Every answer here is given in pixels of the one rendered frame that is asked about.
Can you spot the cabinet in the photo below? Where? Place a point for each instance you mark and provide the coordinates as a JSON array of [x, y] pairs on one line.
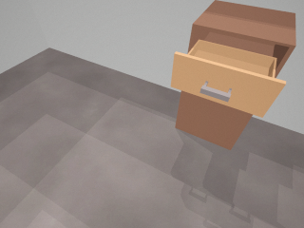
[[269, 32]]

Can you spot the handle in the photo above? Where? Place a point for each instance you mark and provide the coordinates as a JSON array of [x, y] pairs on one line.
[[215, 93]]

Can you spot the drawer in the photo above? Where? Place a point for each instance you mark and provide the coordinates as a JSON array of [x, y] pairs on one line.
[[250, 75]]

